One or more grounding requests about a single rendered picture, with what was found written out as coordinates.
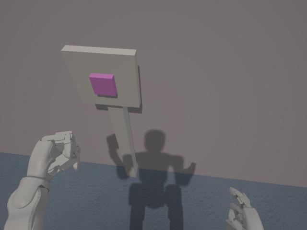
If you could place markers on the robot right hand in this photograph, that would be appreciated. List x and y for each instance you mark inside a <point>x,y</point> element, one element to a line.
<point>248,218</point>

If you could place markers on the robot left hand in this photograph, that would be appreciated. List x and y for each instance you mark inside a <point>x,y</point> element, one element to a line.
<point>47,160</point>

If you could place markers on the robot left forearm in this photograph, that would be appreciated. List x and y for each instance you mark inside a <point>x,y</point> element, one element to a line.
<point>27,203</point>

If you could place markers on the panel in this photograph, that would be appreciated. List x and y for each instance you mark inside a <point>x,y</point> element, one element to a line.
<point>123,64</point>

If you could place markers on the button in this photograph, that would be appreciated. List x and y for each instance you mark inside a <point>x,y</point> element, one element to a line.
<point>103,84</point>

